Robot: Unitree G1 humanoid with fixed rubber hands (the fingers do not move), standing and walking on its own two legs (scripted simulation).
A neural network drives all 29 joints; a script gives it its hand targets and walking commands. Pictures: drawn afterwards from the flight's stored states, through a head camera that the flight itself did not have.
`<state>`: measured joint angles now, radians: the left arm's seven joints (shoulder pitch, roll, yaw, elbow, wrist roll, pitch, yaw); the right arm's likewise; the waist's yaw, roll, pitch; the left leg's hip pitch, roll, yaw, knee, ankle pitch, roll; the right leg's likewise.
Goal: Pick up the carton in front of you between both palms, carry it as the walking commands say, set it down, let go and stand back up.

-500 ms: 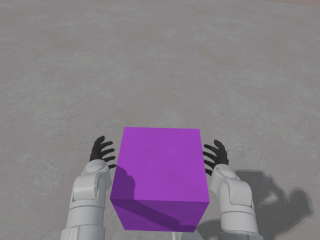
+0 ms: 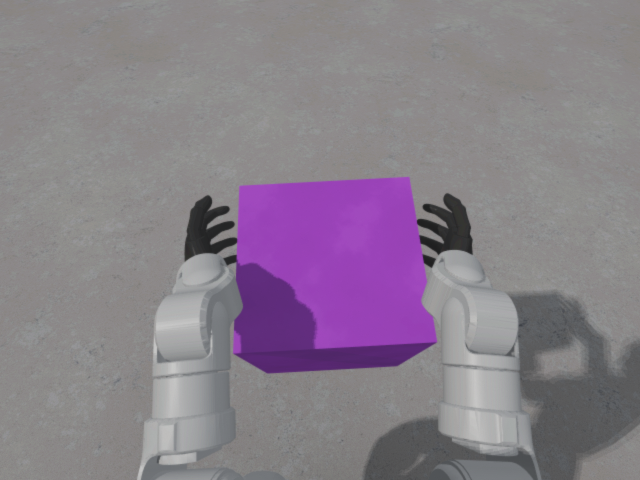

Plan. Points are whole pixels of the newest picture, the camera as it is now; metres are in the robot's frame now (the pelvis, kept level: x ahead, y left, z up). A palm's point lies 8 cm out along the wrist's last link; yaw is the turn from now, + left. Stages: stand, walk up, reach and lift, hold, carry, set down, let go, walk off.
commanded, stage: carry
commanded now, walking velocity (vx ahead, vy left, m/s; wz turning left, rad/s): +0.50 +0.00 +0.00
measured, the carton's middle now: (328, 288) +0.38 +0.00 -0.01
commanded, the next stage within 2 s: none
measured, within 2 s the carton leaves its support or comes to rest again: neither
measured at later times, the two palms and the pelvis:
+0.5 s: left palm (201, 117) +0.62 +0.20 +0.11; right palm (381, 123) +0.61 -0.08 +0.11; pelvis +0.28 +0.07 +0.02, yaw -2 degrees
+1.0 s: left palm (236, 52) +0.81 +0.18 +0.12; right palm (387, 62) +0.81 -0.11 +0.11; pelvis +0.53 +0.03 +0.02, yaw +2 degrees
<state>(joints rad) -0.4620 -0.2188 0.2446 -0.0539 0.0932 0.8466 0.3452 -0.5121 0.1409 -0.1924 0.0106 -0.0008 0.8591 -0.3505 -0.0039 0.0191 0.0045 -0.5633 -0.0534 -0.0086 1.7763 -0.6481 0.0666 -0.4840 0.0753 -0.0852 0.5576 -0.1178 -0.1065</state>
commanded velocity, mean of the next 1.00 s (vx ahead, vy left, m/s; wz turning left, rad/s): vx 0.41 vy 0.00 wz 0.00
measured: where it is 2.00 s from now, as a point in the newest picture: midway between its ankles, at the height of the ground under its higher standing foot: (306, 341)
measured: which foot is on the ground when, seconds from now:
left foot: up 0.00-0.32, down 0.34-0.92, up 0.94-1.00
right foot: down 0.00-0.34, up 0.36-0.88, down 0.90-1.00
